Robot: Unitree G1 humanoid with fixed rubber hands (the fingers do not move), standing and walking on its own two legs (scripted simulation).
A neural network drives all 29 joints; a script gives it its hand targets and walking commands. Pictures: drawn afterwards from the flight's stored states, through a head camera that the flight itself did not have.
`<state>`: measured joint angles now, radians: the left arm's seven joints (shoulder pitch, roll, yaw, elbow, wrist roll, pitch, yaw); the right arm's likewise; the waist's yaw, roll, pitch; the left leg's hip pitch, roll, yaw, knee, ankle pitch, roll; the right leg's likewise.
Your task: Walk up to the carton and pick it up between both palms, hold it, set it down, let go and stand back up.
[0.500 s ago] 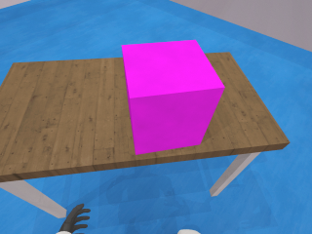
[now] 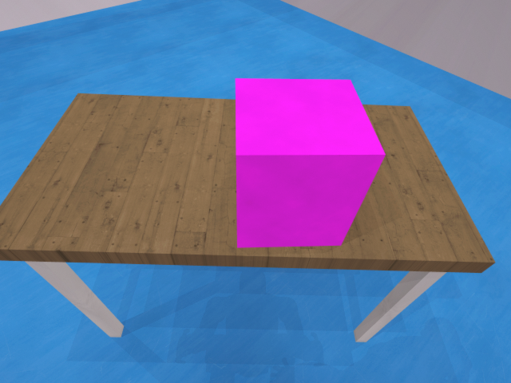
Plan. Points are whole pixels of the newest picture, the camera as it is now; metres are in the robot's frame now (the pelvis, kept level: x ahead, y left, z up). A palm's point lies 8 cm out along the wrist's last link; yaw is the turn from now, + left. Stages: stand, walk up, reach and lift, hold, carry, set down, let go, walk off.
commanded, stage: walk up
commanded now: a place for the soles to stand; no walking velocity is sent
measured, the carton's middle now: (291, 167) +0.47 -0.07 +0.06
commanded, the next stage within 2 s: none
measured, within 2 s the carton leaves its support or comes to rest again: neither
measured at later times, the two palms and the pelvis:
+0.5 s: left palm out of the picture +0.03 +0.23 -0.14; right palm out of the picture +0.05 -0.27 -0.13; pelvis -0.01 -0.02 -0.01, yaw +5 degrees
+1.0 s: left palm out of the picture +0.01 +0.23 -0.14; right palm out of the picture +0.08 -0.28 -0.13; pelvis -0.01 -0.03 -0.02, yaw +7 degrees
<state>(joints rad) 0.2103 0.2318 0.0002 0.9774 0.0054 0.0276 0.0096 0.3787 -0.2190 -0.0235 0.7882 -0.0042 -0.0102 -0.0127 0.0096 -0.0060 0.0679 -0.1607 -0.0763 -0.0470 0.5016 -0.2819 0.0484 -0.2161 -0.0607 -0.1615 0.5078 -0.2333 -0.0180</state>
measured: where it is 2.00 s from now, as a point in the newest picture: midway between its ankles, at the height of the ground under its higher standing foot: outside the picture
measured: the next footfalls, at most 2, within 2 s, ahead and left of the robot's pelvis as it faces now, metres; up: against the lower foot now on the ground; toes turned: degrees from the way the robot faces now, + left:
none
